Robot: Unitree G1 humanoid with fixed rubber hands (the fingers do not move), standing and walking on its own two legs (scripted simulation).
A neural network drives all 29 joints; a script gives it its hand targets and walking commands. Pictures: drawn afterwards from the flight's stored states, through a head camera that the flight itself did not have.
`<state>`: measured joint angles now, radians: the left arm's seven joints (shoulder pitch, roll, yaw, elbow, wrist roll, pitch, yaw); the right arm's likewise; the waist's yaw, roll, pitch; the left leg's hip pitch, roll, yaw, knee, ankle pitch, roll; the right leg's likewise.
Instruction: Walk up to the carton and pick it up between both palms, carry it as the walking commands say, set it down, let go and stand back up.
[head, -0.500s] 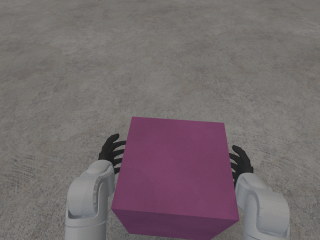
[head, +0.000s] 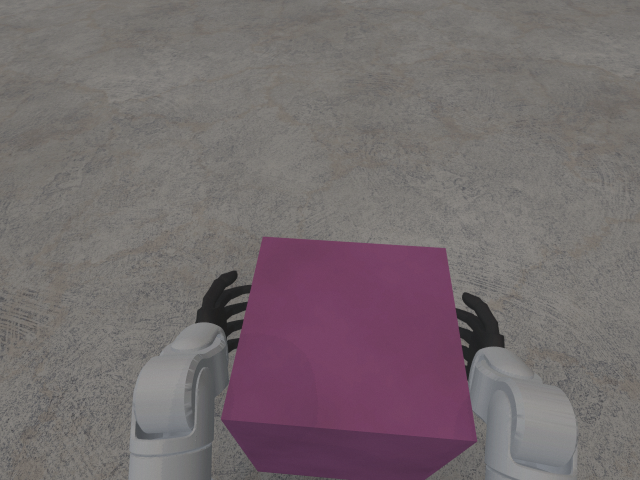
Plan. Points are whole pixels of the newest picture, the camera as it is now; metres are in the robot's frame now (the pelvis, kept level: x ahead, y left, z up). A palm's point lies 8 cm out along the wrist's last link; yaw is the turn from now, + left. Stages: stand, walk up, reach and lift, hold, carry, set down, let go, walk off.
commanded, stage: carry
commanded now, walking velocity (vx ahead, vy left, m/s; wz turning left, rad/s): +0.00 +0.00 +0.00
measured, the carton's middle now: (344, 368) +0.27 -0.01 +0.01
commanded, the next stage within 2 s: none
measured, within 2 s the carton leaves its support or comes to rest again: neither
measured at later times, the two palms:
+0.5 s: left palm (330, 395) +0.21 +0.00 +0.10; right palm out of the picture +0.19 -0.30 +0.08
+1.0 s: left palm (340, 448) +0.16 -0.01 +0.10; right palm out of the picture +0.15 -0.31 +0.09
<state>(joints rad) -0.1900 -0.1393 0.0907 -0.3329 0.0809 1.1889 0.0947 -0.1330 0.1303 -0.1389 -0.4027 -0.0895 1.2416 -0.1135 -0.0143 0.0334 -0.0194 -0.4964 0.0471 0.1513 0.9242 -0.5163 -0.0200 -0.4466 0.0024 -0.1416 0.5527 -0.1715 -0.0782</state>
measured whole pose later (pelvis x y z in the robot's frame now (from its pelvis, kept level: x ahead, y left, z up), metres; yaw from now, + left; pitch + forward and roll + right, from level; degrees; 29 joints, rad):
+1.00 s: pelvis -0.11 -0.15 +0.01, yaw -1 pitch +1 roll +2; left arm -0.19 -0.14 0.14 -0.27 0.11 1.21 0.09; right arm -0.18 0.14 -0.13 -0.27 -0.10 1.24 -0.11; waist 0.00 -0.04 -0.08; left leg -0.29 0.01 0.11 0.53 -0.32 0.03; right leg -0.40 -0.01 -0.19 0.41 -0.06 -0.08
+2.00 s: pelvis -0.05 -0.11 +0.01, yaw +0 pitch +1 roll +0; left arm -0.17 -0.14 0.12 -0.29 0.10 1.23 0.09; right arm -0.15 0.13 -0.12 -0.30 -0.10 1.26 -0.11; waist -0.02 0.01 -0.12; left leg -0.21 -0.04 0.08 0.52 -0.34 0.06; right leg -0.36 -0.08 -0.22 0.52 -0.18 -0.04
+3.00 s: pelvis -0.03 -0.13 +0.01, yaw +0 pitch +1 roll +0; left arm -0.14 -0.13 0.12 -0.13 0.13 1.01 0.06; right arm -0.12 0.13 -0.12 -0.15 -0.14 1.05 -0.07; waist -0.01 0.02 -0.08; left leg -0.20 0.00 0.07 0.53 -0.36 0.02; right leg -0.35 -0.04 -0.22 0.52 -0.20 -0.07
